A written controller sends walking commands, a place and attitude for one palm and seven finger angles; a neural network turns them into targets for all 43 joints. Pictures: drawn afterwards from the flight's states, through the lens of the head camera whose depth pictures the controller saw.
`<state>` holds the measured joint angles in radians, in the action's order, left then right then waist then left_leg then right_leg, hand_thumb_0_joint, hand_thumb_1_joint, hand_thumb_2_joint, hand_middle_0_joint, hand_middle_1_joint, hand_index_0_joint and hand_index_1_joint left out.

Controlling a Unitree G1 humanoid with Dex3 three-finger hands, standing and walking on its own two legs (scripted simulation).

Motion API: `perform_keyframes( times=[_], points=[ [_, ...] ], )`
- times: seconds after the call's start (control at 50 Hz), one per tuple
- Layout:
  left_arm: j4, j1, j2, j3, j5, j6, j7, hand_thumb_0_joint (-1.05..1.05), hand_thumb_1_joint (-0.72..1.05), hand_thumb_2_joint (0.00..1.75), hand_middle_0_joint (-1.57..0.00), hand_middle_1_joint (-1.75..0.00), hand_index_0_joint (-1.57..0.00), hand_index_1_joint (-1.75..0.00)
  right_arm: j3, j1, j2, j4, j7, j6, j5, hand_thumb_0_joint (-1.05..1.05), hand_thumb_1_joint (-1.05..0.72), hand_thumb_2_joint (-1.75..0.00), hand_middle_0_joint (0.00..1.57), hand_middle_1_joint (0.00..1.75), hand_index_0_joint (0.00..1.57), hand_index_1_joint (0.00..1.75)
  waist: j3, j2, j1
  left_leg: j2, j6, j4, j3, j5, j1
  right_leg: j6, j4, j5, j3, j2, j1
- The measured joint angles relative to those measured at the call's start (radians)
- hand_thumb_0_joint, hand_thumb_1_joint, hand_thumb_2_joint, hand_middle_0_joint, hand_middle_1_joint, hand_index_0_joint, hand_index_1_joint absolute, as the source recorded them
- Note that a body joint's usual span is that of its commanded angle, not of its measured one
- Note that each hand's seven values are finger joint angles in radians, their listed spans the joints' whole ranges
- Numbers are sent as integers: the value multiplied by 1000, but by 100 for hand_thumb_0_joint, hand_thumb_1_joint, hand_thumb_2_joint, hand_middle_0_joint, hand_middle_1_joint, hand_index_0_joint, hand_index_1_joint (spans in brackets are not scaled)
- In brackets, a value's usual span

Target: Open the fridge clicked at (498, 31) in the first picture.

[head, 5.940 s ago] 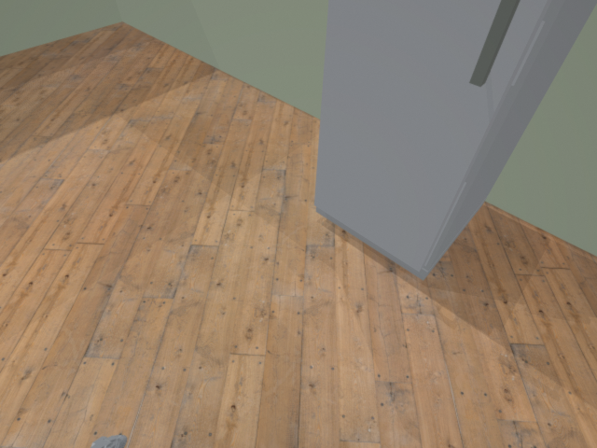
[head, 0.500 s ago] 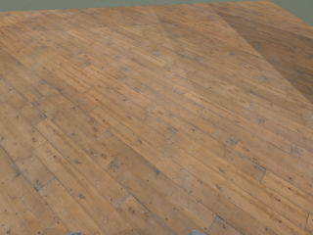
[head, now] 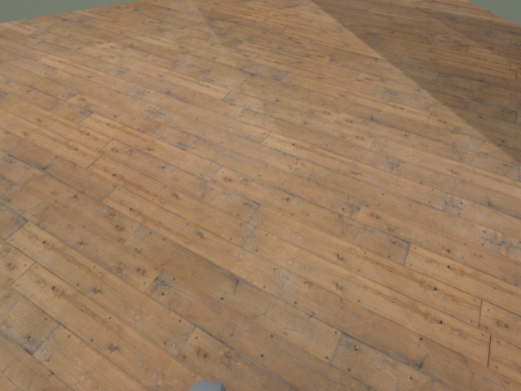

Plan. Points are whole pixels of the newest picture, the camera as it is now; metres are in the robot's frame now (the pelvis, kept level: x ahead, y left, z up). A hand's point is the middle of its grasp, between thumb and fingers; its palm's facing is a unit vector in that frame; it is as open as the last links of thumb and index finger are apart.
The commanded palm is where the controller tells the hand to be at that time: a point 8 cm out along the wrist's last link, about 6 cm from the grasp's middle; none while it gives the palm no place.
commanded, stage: turn to face it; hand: right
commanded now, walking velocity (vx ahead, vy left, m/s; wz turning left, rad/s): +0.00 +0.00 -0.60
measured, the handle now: out of the picture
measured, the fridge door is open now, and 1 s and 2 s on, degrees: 0 0 0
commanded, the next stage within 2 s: none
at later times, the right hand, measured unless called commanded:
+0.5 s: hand out of the picture -0.02 -0.15 -0.16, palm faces +0.35 +0.90 -0.26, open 7.4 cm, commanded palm none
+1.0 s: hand out of the picture -0.01 -0.21 -0.15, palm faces +0.60 +0.75 -0.29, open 7.4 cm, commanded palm none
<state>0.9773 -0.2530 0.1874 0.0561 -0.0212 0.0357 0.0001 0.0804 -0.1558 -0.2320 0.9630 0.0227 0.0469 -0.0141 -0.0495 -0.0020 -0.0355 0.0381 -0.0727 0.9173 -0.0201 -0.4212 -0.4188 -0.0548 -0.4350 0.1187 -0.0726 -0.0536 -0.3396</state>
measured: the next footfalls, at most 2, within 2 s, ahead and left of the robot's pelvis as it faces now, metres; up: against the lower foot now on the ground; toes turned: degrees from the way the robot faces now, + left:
left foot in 0.16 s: +0.03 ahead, +0.15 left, +0.00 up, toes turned -6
right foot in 0.60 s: -0.04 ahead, -0.10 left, +0.00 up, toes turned -31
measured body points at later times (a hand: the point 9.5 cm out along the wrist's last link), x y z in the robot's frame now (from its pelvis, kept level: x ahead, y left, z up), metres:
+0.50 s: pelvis -0.01 +0.05 +0.00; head +0.04 +0.05 +0.45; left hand +0.15 +0.28 -0.15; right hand -0.04 -0.20 -0.14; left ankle -0.01 +0.16 -0.74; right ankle -0.08 -0.10 -0.68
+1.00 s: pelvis +0.02 +0.04 -0.01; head +0.05 +0.03 +0.44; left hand +0.23 +0.19 -0.16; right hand -0.04 -0.25 -0.13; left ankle +0.11 +0.13 -0.72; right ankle -0.08 -0.08 -0.74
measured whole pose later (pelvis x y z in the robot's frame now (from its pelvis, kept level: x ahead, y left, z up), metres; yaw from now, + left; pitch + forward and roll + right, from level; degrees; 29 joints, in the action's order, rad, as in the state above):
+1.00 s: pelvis +0.02 +0.04 -0.01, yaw -37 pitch +0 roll -1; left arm 0.90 -0.19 0.23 0.05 -0.02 0.05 0.02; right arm 0.05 -0.12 -0.25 0.84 0.01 0.04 0.00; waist -0.07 -0.01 -0.02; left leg 0.05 -0.10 0.76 0.02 -0.39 -0.39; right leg 0.03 -0.55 0.30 -0.11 -0.02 -0.25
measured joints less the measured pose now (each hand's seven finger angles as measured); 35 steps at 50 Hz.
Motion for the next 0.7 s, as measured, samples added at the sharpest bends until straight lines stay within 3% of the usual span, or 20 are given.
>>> perform_keyframes(
  times=[0.12,0.16,0.22,0.28,0.34,0.46,0.56,0.6,0.62,0.64,0.7],
  points=[
    [-12,-13,25,20,-5,23,7,0,91,90,-20,-30,-20,-30,-10,35,15,-52,1,-7,11,1,-91,-90,20,30,19,30,13,-35,-19,-40,21,-241,4,16,103,38,-16,-19,-78,-24,-37],
    [-18,-16,33,30,0,34,9,0,91,90,-20,-30,-20,-30,-15,22,18,-73,1,-21,8,1,-91,-90,20,30,19,30,26,-32,-9,-33,54,-400,13,97,166,59,-77,38,-85,-42,-75],
    [-19,-10,55,47,-4,47,11,0,91,90,-20,-30,-20,-30,-32,0,39,-74,7,-15,1,1,-91,-90,20,30,20,30,30,-50,-7,-16,85,-401,56,126,182,87,-391,248,-27,-37,-177],
    [-29,-7,74,52,-7,48,22,0,91,90,-20,-30,-20,-30,-40,-26,50,-67,8,-16,2,1,-91,-90,20,30,20,30,32,-46,-7,12,86,-443,91,130,219,108,-640,235,40,5,-230],
    [-38,-1,85,51,-4,43,26,0,91,90,-20,-30,-20,-30,-47,-36,57,-63,6,-28,1,1,-91,-90,20,30,20,30,16,-38,-10,37,87,-456,134,130,239,131,-712,215,66,54,-223],
    [-32,50,93,38,0,60,27,0,91,90,-20,-30,-20,-30,-57,-66,65,-66,0,-44,-7,1,-91,-90,20,30,20,30,-23,-16,19,84,77,-425,214,100,241,149,-589,267,93,109,-142],
    [-55,117,84,19,7,45,30,1,91,90,-20,-30,-20,-30,-46,-96,34,-50,-4,-31,-12,1,-91,-90,20,30,20,30,-51,14,52,123,51,-361,269,59,220,128,-337,281,151,108,-31],
    [-74,134,81,12,7,30,32,1,91,90,-20,-30,-20,-30,-37,-112,12,-42,-6,-25,-8,1,-91,-90,20,30,20,30,-50,27,59,144,33,-300,290,24,201,112,-189,189,176,95,35],
    [-83,141,80,10,5,16,32,1,91,90,-20,-30,-20,-30,-31,-119,-1,-38,-7,-20,-3,1,-91,-90,20,30,20,30,-46,36,60,158,24,-232,283,5,170,82,-148,200,177,86,53],
    [-88,151,71,9,7,5,30,0,91,90,-20,-30,-20,-30,-24,-114,-18,-30,-7,-9,0,1,-91,-90,20,30,20,30,-52,53,60,161,10,-133,238,-55,127,60,-166,219,172,73,42],
    [-98,156,53,-4,10,-12,22,0,91,90,-20,-30,-20,-30,-10,-99,-49,-20,-1,21,0,1,-91,-90,20,30,20,30,-54,63,67,114,-10,124,130,-129,15,38,-177,226,144,71,47]
  ],
)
